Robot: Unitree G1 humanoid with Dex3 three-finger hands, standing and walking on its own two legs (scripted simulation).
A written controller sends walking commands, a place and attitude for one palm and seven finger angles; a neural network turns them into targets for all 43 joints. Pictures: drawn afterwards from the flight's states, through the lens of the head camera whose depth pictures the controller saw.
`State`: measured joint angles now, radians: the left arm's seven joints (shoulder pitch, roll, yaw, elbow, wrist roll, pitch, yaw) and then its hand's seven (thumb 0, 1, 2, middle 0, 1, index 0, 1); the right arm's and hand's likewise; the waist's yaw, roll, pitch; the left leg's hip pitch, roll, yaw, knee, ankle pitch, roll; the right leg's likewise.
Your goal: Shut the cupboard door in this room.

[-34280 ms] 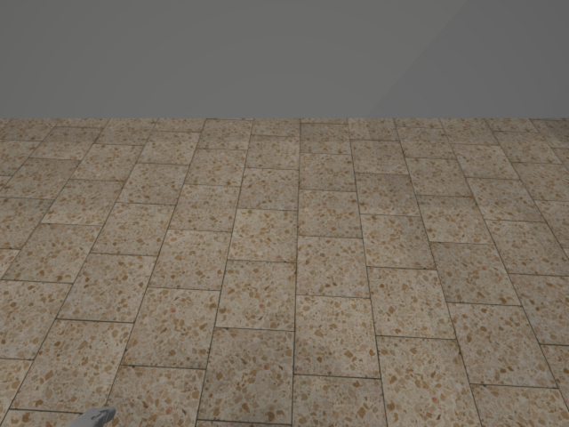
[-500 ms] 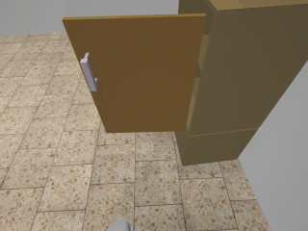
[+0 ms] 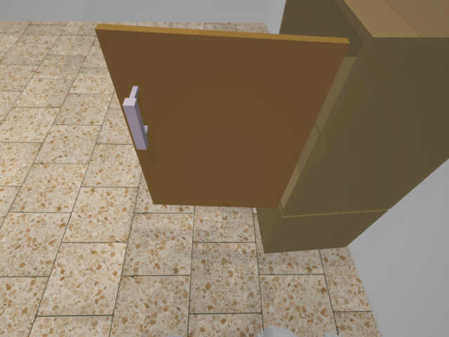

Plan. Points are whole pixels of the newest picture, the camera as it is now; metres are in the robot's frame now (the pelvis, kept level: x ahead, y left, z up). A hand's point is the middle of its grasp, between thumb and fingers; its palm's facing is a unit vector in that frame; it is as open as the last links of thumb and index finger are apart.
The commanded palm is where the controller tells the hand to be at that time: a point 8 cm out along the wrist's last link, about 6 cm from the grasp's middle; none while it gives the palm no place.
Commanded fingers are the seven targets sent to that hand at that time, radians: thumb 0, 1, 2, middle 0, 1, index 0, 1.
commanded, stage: come to a stop and stand still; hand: left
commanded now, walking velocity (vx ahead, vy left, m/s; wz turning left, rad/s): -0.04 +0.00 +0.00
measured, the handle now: (138, 118) +0.49 +0.23 +0.07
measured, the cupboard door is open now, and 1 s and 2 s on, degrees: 84 84 84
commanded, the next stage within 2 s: look again from close up in 0.60 s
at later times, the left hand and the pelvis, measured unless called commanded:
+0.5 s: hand out of the picture +0.02 +0.11 -0.18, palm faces +0.09 -0.98 -0.19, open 7.3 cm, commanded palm none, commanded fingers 0.00 0.90 0.90 -0.20 -0.30 -0.20 -0.30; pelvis -0.03 -0.07 -0.01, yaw +2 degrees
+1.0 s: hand out of the picture -0.07 +0.11 -0.18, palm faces +0.06 -0.98 -0.19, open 7.4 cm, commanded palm none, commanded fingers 0.00 0.90 0.90 -0.20 -0.30 -0.20 -0.30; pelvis -0.05 -0.06 +0.00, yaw +1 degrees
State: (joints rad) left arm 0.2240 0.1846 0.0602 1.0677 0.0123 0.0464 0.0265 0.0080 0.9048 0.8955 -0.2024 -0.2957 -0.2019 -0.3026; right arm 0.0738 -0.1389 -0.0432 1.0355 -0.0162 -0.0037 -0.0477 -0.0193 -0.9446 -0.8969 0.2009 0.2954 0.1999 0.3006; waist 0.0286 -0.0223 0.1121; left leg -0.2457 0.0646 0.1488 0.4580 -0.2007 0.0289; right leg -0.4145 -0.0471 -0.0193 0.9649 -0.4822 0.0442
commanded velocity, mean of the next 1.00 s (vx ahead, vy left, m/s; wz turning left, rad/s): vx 0.00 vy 0.00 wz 0.00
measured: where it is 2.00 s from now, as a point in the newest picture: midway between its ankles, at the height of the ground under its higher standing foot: outside the picture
